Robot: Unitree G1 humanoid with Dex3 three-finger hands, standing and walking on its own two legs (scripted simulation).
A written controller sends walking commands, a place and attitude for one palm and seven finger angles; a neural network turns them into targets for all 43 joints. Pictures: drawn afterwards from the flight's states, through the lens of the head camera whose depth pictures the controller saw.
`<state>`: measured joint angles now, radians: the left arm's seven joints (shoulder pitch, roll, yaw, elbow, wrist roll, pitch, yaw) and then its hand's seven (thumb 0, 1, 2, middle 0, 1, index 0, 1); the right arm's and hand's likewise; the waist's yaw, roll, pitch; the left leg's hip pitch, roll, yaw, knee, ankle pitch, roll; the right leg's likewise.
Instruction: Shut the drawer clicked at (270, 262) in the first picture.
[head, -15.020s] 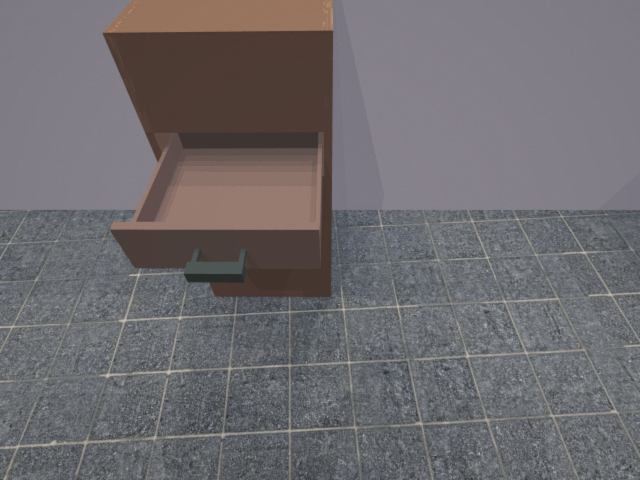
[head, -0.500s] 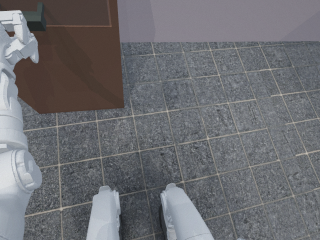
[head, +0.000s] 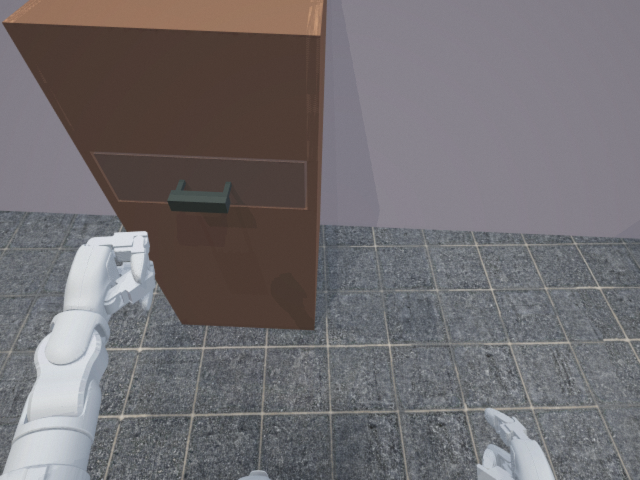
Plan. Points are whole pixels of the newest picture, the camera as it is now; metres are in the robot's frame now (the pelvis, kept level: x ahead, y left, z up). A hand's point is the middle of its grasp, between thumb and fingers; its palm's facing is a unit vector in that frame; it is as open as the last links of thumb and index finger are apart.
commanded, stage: draw the hand back to the body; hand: left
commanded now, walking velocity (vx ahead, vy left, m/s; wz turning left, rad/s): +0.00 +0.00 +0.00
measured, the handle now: (202, 193) +0.62 +0.24 -0.07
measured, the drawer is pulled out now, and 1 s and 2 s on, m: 0.00 0.00 0.00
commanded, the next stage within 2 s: step back with the hand held close in 0.78 s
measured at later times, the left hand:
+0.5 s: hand (35, 326) +0.23 +0.24 +0.18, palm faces +0.35 -0.86 -0.37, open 3.3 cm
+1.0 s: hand out of the picture +0.19 +0.23 +0.22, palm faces +0.40 -0.81 -0.43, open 3.3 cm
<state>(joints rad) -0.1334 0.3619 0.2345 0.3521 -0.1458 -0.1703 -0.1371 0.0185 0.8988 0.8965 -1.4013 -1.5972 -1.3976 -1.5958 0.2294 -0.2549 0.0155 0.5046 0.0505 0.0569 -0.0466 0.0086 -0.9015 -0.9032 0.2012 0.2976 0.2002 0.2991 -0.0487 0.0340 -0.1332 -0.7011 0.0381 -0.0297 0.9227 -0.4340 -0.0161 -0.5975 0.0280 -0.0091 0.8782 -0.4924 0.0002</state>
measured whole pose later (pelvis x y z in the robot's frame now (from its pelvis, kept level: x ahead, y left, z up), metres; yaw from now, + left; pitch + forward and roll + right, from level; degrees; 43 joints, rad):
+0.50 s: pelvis +0.02 +0.00 +0.05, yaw +0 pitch -2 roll +0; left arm 0.41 0.33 0.23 -0.33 -0.08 -0.04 0.09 0.02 0.89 0.90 -1.40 -1.60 -1.40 -1.59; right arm 0.18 -0.22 0.05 0.57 0.01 -0.03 -0.09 0.01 -0.90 -0.90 0.20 0.30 0.20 0.30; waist 0.05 0.07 -0.02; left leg -0.18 0.01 0.00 0.49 -0.27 -0.01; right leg -0.09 0.00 0.01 0.45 -0.33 0.00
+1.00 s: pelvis +0.01 -0.01 +0.05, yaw +0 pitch -3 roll -1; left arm 0.53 0.34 0.33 -0.46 -0.06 -0.13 0.09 0.02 0.89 0.90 -1.41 -1.60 -1.40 -1.59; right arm 0.19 -0.23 0.03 0.59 -0.01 -0.06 -0.08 0.01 -0.90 -0.90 0.20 0.30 0.20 0.30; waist 0.04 0.08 -0.01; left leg -0.17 0.04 -0.01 0.47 -0.25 -0.02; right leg -0.06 0.02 0.00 0.39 -0.29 -0.01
